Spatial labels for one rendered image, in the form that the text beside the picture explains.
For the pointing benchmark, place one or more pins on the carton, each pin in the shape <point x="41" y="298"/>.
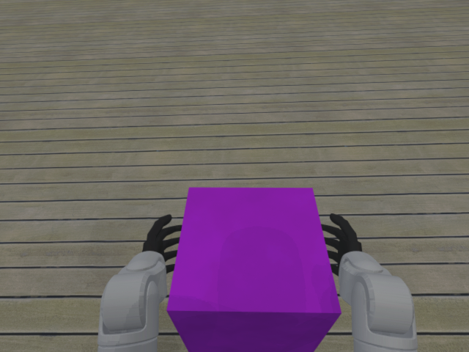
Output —
<point x="252" y="272"/>

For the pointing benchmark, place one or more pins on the right robot hand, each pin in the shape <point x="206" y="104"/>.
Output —
<point x="348" y="241"/>

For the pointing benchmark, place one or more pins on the right robot forearm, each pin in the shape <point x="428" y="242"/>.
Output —
<point x="383" y="314"/>

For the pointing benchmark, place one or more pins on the left robot hand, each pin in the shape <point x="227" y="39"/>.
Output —
<point x="155" y="239"/>

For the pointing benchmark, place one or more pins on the left robot forearm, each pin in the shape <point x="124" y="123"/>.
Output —
<point x="129" y="307"/>

